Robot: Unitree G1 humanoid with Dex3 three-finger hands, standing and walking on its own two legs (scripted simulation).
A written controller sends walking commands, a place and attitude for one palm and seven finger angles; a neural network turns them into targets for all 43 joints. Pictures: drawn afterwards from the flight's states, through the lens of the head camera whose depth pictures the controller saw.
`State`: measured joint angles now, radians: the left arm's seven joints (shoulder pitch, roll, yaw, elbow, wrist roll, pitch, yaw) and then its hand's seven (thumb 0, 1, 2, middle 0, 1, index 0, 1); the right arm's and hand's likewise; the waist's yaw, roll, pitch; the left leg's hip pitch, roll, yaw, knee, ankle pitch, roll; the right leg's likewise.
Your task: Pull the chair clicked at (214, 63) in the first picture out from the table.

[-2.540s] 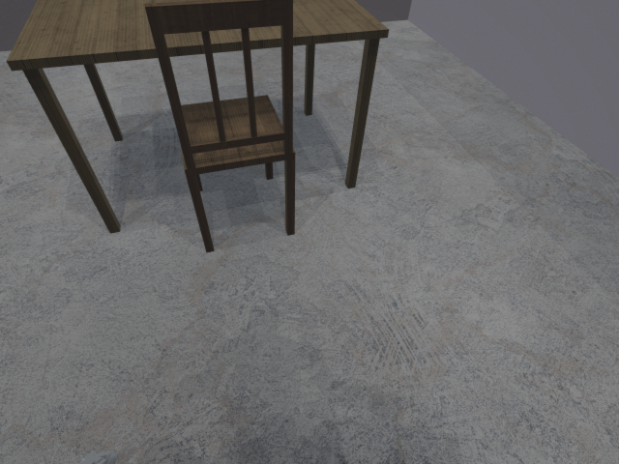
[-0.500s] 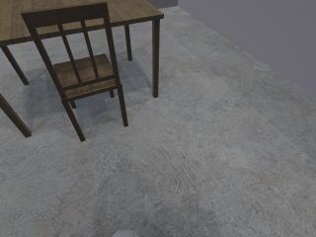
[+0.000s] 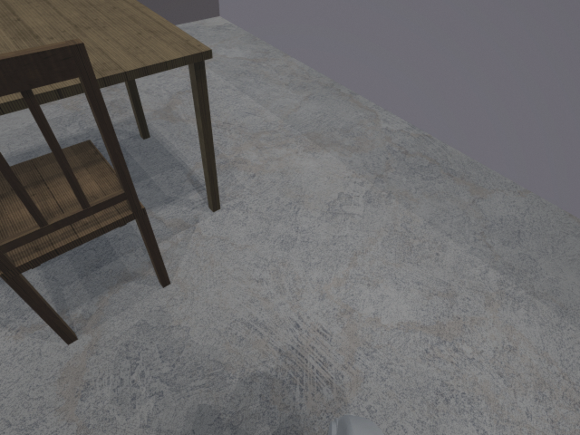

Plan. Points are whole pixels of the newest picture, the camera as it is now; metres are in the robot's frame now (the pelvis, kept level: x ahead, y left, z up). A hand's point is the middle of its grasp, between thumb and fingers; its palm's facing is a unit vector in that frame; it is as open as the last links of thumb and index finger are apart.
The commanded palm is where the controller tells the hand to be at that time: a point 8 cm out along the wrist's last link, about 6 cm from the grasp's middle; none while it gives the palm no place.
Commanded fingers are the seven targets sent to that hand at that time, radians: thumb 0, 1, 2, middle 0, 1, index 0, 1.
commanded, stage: walk to a spot facing it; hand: left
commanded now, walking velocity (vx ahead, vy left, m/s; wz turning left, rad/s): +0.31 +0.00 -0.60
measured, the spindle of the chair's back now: (8, 173) +0.60 +0.66 -0.08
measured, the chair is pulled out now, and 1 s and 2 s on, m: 0.00 0.00 0.00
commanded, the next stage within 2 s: turn to face it in 0.34 s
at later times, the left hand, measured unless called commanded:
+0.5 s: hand (250, 330) +0.33 +0.09 -0.17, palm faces -0.27 -0.94 -0.23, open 7.3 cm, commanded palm none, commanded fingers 0.00 0.90 0.90 -0.20 -0.30 -0.20 -0.30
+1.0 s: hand (221, 323) +0.35 +0.15 -0.18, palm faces -0.01 -0.98 -0.19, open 7.4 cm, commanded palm none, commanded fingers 0.00 0.90 0.90 -0.20 -0.30 -0.20 -0.30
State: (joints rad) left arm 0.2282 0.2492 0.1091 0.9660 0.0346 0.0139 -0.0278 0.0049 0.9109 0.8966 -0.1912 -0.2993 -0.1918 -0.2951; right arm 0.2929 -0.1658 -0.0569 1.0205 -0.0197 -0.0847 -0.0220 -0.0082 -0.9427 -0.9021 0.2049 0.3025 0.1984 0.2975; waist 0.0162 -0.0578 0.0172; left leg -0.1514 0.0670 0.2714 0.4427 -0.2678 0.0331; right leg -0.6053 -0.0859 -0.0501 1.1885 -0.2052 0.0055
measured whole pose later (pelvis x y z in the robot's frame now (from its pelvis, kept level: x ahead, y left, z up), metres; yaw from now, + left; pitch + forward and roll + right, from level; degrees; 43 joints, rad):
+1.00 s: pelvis +0.29 -0.04 +0.00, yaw -4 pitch +1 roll -2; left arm 0.23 0.21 0.07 0.99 0.01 0.04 0.02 0.01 0.91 0.90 -0.20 -0.30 -0.20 -0.30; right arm 0.20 -0.17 -0.04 0.97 -0.02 0.02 0.00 0.01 -0.91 -0.90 0.21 0.30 0.20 0.30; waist 0.00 -0.02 0.06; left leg -0.31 -0.02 0.02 0.48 -0.19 0.08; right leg -0.43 -0.06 -0.02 1.02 -0.43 0.07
